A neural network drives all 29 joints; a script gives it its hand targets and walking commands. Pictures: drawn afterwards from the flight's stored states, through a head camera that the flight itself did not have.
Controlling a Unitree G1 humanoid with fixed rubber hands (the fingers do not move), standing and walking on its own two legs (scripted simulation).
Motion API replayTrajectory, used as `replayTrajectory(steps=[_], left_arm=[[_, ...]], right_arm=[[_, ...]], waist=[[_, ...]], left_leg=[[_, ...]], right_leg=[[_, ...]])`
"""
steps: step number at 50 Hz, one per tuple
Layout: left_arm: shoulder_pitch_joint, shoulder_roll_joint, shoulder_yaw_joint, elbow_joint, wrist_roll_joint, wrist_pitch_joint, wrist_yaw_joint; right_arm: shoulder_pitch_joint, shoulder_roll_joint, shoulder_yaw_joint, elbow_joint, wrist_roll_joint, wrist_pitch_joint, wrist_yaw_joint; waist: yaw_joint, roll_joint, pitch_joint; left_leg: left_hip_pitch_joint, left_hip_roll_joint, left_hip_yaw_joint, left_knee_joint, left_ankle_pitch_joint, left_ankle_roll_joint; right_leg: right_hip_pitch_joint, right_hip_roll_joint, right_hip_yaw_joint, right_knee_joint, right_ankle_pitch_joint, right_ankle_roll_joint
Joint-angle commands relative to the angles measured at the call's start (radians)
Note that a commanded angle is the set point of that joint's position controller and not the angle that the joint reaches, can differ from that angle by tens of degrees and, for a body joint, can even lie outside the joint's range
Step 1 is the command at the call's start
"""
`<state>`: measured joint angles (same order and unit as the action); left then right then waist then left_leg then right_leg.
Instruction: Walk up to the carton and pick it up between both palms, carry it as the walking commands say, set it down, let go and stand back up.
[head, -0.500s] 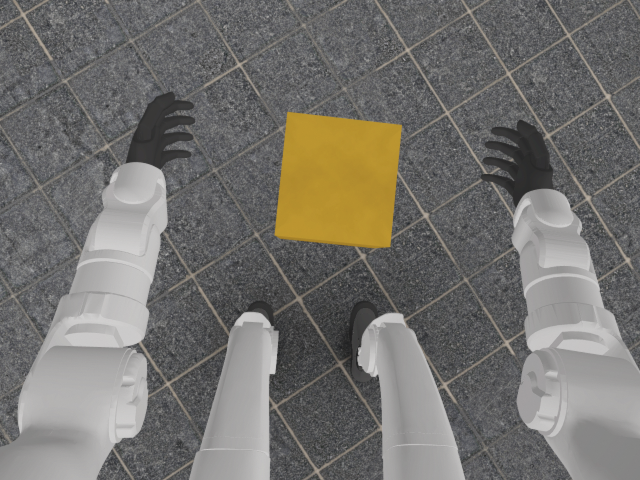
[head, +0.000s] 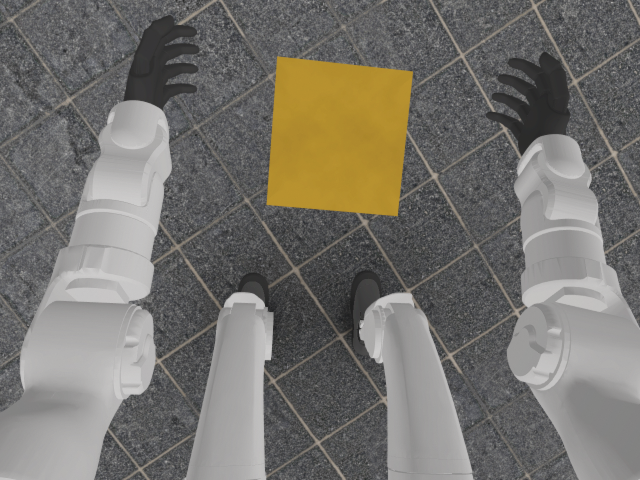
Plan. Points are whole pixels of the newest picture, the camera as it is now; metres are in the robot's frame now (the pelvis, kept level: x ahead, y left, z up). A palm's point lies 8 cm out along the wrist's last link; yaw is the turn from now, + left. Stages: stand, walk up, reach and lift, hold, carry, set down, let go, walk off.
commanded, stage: reach and lift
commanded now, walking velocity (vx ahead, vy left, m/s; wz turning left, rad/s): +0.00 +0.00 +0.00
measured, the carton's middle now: (334, 146) +0.50 -0.04 -0.53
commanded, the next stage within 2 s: none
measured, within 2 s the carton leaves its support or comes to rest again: neither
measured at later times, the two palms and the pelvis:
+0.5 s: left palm (202, 129) +0.49 +0.18 -0.31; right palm (465, 154) +0.47 -0.22 -0.32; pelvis -0.04 +0.00 -0.14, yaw -2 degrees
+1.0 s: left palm (221, 148) +0.48 +0.18 -0.43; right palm (438, 165) +0.46 -0.23 -0.43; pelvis -0.06 +0.00 -0.24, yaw -2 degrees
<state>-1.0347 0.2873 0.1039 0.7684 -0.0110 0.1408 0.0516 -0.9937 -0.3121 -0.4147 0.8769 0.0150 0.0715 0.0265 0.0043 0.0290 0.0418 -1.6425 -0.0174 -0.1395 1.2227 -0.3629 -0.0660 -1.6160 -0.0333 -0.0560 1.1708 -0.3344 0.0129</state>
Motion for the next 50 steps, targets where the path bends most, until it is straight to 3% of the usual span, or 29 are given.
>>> replayTrajectory(steps=[1,2,3,4,5,6,10,11,12,13,14,16,18,19,20,22,25,28,29,30,31,32,35,37,39,42,44,46,50], left_arm=[[-0.465,0.101,0.134,-0.062,-0.033,-0.014,0.02],[-0.494,0.086,0.115,-0.187,-0.052,-0.007,0.024],[-0.434,0.078,0.099,-0.036,-0.051,0.004,0.025],[-0.465,0.092,0.121,-0.091,-0.052,0.005,0.032],[-0.522,0.164,0.157,-0.305,-0.054,-0.013,0.04],[-0.381,0.12,0.124,0.046,-0.072,0.003,0.04],[-0.486,0.138,0.134,-0.089,-0.096,-0.015,0.047],[-0.494,0.187,0.145,-0.184,-0.089,-0.03,0.054],[-0.528,0.163,0.109,-0.104,-0.107,-0.021,0.057],[-0.472,0.252,0.163,-0.102,-0.1,-0.024,0.059],[-0.525,0.214,0.119,-0.055,-0.127,-0.015,0.059],[-0.608,0.231,0.089,-0.305,-0.142,-0.032,0.071],[-0.577,0.237,0.087,-0.097,-0.145,-0.013,0.073],[-0.597,0.255,0.101,-0.135,-0.145,-0.009,0.069],[-0.537,0.236,0.092,-0.024,-0.141,-0.007,0.069],[-0.652,0.269,0.089,-0.21,-0.174,-0.021,0.07],[-0.647,0.275,0.041,-0.074,-0.189,-0.003,0.085],[-0.699,0.275,-0.003,-0.081,-0.235,0.005,0.089],[-0.732,0.329,0.04,-0.29,-0.217,0.008,0.101],[-0.732,0.344,0.027,-0.219,-0.23,0.02,0.108],[-0.817,0.333,0.017,-0.404,-0.25,0.029,0.118],[-0.736,0.306,0.005,-0.093,-0.244,0.035,0.107],[-0.782,0.233,-0.066,-0.054,-0.268,0.005,0.09],[-0.684,0.223,-0.018,0.171,-0.221,-0.01,0.071],[-0.759,0.256,-0.005,0.118,-0.206,-0.052,0.066],[-0.827,0.27,-0.036,0.029,-0.238,-0.079,0.062],[-0.822,0.342,0.027,0.084,-0.209,-0.082,0.061],[-0.827,0.311,-0.027,0.216,-0.238,-0.084,0.047],[-0.778,0.308,-0.002,0.318,-0.223,-0.104,0.018]], right_arm=[[-0.404,-0.16,-0.05,-0.078,-0.022,-0.012,-0.005],[-0.412,-0.208,-0.052,-0.151,-0.018,-0.013,-0.008],[-0.418,-0.211,-0.048,-0.103,-0.036,-0.015,-0.013],[-0.406,-0.206,-0.052,-0.101,-0.038,-0.007,-0.012],[-0.458,-0.225,-0.032,-0.237,-0.019,-0.007,-0.028],[-0.353,-0.163,-0.003,0.076,-0.014,0.009,-0.026],[-0.498,-0.198,0.017,-0.141,0.02,-0.006,-0.049],[-0.5,-0.177,0.053,-0.213,0.053,-0.012,-0.053],[-0.476,-0.168,0.075,-0.087,0.051,0.005,-0.067],[-0.464,-0.185,0.09,-0.183,0.078,0.009,-0.078],[-0.509,-0.216,0.064,-0.134,0.053,0.006,-0.08],[-0.565,-0.214,0.069,-0.287,0.11,-0.002,-0.087],[-0.532,-0.243,0.1,-0.122,0.098,0.021,-0.097],[-0.549,-0.196,0.15,-0.118,0.131,0.035,-0.1],[-0.554,-0.224,0.124,-0.153,0.112,0.03,-0.104],[-0.641,-0.211,0.182,-0.279,0.176,0.028,-0.11],[-0.622,-0.276,0.166,-0.138,0.185,0.038,-0.127],[-0.717,-0.305,0.181,-0.282,0.186,0.032,-0.155],[-0.74,-0.333,0.192,-0.431,0.235,0.039,-0.16],[-0.719,-0.31,0.23,-0.333,0.231,0.069,-0.168],[-0.729,-0.351,0.236,-0.437,0.269,0.077,-0.171],[-0.67,-0.312,0.246,-0.179,0.22,0.086,-0.165],[-0.744,-0.257,0.27,-0.11,0.238,0.05,-0.152],[-0.667,-0.269,0.243,0.093,0.202,0.024,-0.132],[-0.716,-0.231,0.265,0.089,0.227,0.003,-0.128],[-0.783,-0.258,0.289,0.023,0.226,-0.029,-0.144],[-0.843,-0.222,0.329,-0.054,0.266,-0.023,-0.147],[-0.808,-0.218,0.322,0.132,0.253,-0.023,-0.138],[-0.75,-0.152,0.353,0.261,0.258,-0.021,-0.108]], waist=[[-0.116,0.09,-1.056],[-0.136,0.113,-1.223],[-0.154,0.045,-1.141],[-0.135,0.061,-1.131],[-0.134,0.05,-1.385],[-0.125,0.027,-1.077],[-0.098,0.03,-1.106],[-0.046,0.029,-1.273],[-0.099,0.014,-1.245],[-0.042,-0.018,-1.304],[-0.096,-0.023,-1.159],[-0.096,0.025,-1.385],[-0.099,0.026,-1.222],[-0.041,0.042,-1.247],[-0.075,-0.019,-1.231],[-0.026,0.001,-1.387],[-0.073,0.054,-1.334],[-0.142,-0.03,-1.489],[-0.066,0.03,-1.775],[-0.076,-0.012,-1.717],[-0.077,0.042,-1.939],[-0.095,0.014,-1.528],[-0.087,0.026,-1.29],[-0.094,0.043,-1.012],[-0.032,0.063,-1.032],[-0.052,0.02,-1.15],[0.014,-0.047,-1.128],[-0.034,-0.028,-0.955],[0.0,-0.05,-0.762]], left_leg=[[0.408,-0.052,0.157,0.055,0.281,0.009],[0.502,-0.047,0.158,0.078,0.297,0.008],[0.384,-0.048,0.166,0.114,0.215,0.011],[0.341,-0.05,0.169,0.119,0.258,0.014],[0.444,-0.062,0.186,0.166,0.272,0.001],[0.226,-0.057,0.196,0.167,0.085,0.007],[0.161,-0.063,0.204,0.241,0.139,0.018],[0.24,-0.059,0.205,0.258,0.214,0.023],[0.155,-0.062,0.226,0.304,0.138,0.017],[0.149,-0.063,0.242,0.324,0.194,0.027],[0.053,-0.047,0.223,0.323,0.062,0.031],[0.186,-0.046,0.213,0.374,0.21,0.03],[0.127,-0.039,0.237,0.386,0.055,0.019],[0.114,-0.039,0.237,0.401,0.082,0.022],[0.077,-0.035,0.228,0.413,0.085,0.038],[0.138,-0.037,0.242,0.459,0.128,0.04],[0.16,-0.019,0.211,0.505,0.064,0.04],[0.242,-0.01,0.195,0.589,0.145,0.041],[0.42,-0.016,0.206,0.601,0.253,0.037],[0.4,-0.013,0.209,0.618,0.199,0.033],[0.505,-0.022,0.218,0.649,0.3,0.023],[0.291,-0.008,0.214,0.642,0.166,0.032],[0.166,-0.008,0.196,0.636,0.094,0.036],[0.028,0.008,0.187,0.653,-0.027,0.034],[0.068,-0.003,0.193,0.674,0.01,0.028],[0.044,0.002,0.216,0.756,0.108,0.014],[-0.026,0.015,0.217,0.773,0.078,0.037],[-0.085,0.021,0.202,0.763,0.001,0.029],[-0.187,0.022,0.197,0.813,0.001,0.027]], right_leg=[[0.285,0.106,-0.028,0.122,0.277,0.022],[0.379,0.11,-0.021,0.126,0.289,0.01],[0.31,0.114,-0.046,0.155,0.217,0.02],[0.293,0.115,-0.046,0.178,0.263,0.018],[0.476,0.115,-0.023,0.195,0.325,0.018],[0.284,0.103,-0.045,0.227,0.133,0.03],[0.255,0.101,-0.014,0.278,0.175,0.025],[0.335,0.106,-0.013,0.307,0.236,0.029],[0.371,0.105,-0.007,0.333,0.208,0.032],[0.425,0.105,0.001,0.354,0.278,0.037],[0.292,0.102,-0.026,0.376,0.152,0.035],[0.342,0.1,-0.02,0.436,0.315,0.027],[0.237,0.092,-0.033,0.421,0.105,0.028],[0.305,0.084,0.0,0.442,0.138,0.02],[0.259,0.093,-0.029,0.464,0.139,0.034],[0.337,0.085,-0.001,0.494,0.187,0.028],[0.249,0.071,-0.029,0.555,0.114,0.022],[0.361,0.072,-0.042,0.602,0.192,0.03],[0.47,0.074,-0.045,0.639,0.279,0.026],[0.477,0.079,-0.043,0.624,0.226,0.026],[0.568,0.08,-0.034,0.653,0.323,0.02],[0.359,0.082,-0.045,0.651,0.192,0.021],[0.212,0.064,-0.022,0.679,0.112,0.014],[0.043,0.054,-0.022,0.702,0.001,0.008],[0.029,0.053,-0.001,0.727,0.012,0.011],[0.172,0.048,0.008,0.776,0.125,0.024],[0.216,0.056,0.033,0.774,0.126,0.039],[0.113,0.04,0.006,0.796,0.06,0.04],[-0.002,0.046,0.034,0.828,0.034,0.045]])
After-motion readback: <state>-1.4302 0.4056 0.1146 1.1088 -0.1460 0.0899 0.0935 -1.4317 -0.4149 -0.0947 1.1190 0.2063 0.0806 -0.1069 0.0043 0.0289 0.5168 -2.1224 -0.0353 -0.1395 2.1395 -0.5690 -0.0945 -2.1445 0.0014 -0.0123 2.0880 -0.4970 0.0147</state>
